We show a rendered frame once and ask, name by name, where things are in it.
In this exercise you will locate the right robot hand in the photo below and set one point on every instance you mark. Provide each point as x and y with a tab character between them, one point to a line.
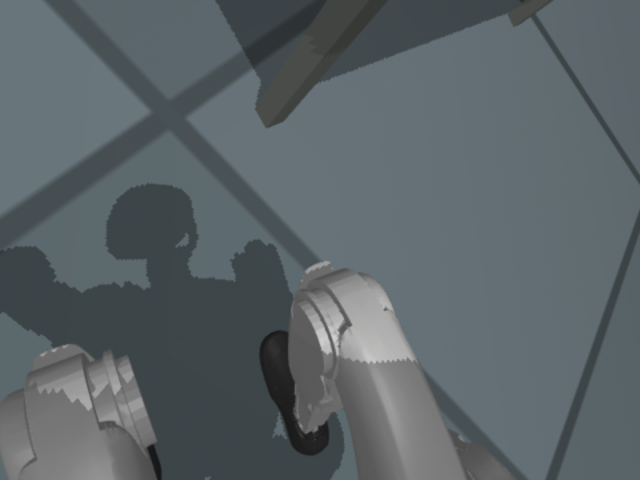
477	462

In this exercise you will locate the right robot foot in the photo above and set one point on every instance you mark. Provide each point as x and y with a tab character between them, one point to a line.
280	384

